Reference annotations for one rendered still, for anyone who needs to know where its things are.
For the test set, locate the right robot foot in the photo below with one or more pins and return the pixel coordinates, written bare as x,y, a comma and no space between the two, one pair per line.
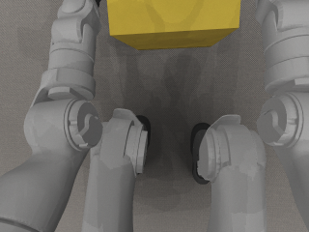
196,138

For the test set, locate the left robot forearm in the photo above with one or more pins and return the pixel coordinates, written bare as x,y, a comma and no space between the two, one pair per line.
72,54

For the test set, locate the robot right upper arm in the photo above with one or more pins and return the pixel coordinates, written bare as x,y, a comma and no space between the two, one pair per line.
284,125

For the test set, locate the robot left upper arm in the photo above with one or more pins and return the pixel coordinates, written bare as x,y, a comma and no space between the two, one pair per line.
34,195

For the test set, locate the carton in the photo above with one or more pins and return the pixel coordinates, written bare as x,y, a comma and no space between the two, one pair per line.
170,24

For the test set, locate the right robot forearm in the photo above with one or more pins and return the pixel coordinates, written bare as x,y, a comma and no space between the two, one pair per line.
285,37

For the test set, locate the left robot shin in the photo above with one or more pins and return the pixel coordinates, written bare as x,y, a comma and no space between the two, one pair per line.
118,113

